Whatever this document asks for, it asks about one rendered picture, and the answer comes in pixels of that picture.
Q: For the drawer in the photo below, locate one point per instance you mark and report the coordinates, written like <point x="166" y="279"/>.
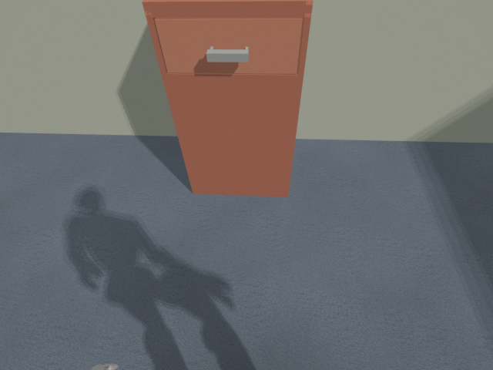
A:
<point x="274" y="44"/>

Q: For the handle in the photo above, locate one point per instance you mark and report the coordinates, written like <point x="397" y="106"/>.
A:
<point x="227" y="55"/>

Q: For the cabinet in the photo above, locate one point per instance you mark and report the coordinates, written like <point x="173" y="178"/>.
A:
<point x="237" y="131"/>

